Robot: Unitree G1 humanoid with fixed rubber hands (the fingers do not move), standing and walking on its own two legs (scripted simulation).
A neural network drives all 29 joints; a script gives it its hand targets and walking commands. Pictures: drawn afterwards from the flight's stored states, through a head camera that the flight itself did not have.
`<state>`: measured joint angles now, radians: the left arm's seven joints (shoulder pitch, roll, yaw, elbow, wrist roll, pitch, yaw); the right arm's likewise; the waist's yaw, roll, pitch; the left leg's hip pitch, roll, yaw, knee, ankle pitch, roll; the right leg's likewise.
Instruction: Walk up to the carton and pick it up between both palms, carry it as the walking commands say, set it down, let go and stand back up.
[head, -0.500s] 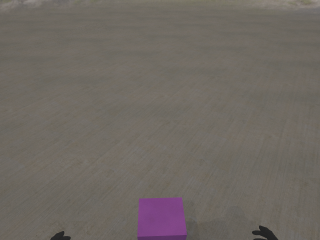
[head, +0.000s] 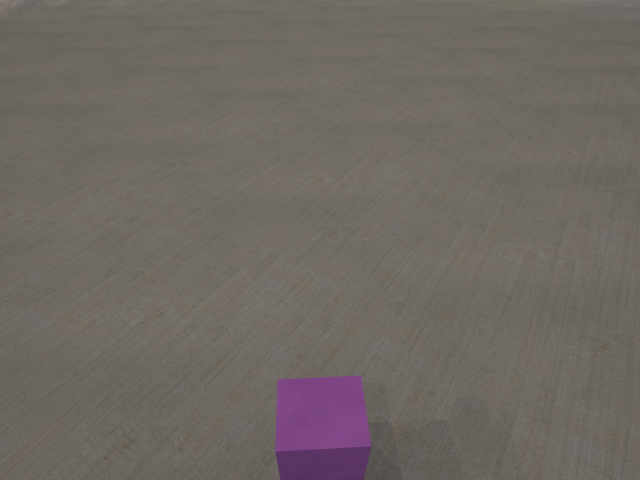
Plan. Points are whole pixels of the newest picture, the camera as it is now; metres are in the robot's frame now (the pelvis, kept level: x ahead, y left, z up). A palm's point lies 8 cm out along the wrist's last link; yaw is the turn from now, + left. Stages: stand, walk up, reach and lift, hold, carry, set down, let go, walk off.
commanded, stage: stand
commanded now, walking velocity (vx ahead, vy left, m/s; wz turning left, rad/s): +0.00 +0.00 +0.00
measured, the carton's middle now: (320, 435) +0.45 -0.01 -0.63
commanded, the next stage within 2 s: none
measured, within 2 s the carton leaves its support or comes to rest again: neither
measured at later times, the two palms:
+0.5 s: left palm out of the picture +0.04 +0.30 -0.11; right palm out of the picture +0.04 -0.30 -0.11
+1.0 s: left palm out of the picture +0.04 +0.30 -0.11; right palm out of the picture +0.04 -0.30 -0.11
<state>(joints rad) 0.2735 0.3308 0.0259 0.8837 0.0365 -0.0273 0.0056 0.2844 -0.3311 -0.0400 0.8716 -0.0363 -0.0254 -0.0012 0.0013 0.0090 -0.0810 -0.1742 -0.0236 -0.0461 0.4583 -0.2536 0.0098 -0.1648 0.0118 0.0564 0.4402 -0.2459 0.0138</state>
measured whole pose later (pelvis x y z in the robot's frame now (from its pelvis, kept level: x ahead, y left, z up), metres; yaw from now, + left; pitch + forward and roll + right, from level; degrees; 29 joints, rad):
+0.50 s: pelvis -0.01 +0.00 +0.00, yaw +0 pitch -3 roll +0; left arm 0.23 0.36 0.01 1.03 0.02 -0.03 0.00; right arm 0.25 -0.36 -0.02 1.00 -0.02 -0.03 0.00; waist 0.00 0.01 -0.04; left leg -0.15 -0.02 -0.05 0.41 -0.21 0.00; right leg -0.14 0.01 0.05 0.40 -0.20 0.01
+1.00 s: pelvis -0.02 +0.00 +0.00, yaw +0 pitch -3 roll +0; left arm 0.18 0.36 0.00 1.10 0.02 -0.03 0.00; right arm 0.21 -0.36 0.00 1.06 -0.01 -0.02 0.00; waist 0.00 0.01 0.00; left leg -0.14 -0.02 -0.06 0.38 -0.19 0.00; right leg -0.13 0.01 0.05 0.36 -0.18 0.01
